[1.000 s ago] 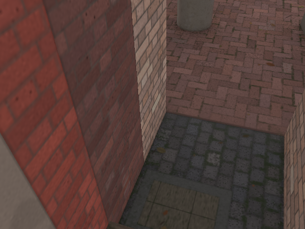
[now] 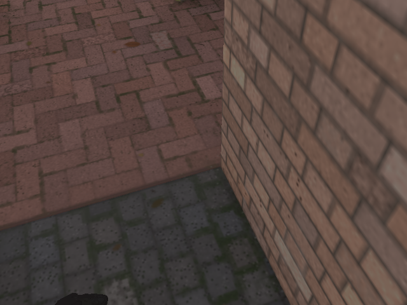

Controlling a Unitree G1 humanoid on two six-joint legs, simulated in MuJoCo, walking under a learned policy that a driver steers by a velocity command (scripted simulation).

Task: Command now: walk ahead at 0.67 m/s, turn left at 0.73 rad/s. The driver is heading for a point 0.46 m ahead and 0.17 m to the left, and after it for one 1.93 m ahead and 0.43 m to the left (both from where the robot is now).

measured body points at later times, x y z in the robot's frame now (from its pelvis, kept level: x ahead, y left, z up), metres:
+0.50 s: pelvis +0.30 +0.08 -0.02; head +0.37 +0.10 +0.42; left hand +0.38 +0.40 -0.11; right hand +0.57 -0.10 -0.12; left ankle +0.34 +0.15 -0.75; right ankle +0.38 -0.09 -0.67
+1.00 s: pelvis +0.41 +0.12 -0.01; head +0.46 +0.13 +0.43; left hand +0.39 +0.44 -0.12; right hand +0.69 -0.05 -0.09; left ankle +0.36 +0.25 -0.73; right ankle +0.50 +0.00 -0.75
